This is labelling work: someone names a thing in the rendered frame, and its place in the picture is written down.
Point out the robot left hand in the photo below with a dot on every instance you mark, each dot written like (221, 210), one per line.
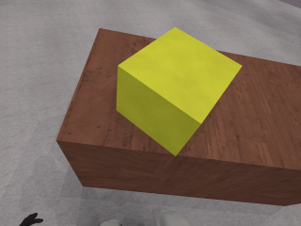
(31, 219)

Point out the robot right thigh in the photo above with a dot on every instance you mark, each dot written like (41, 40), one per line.
(171, 218)

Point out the pedestal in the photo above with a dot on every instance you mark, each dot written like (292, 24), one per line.
(248, 148)

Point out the carton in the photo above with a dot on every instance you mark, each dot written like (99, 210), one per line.
(169, 87)

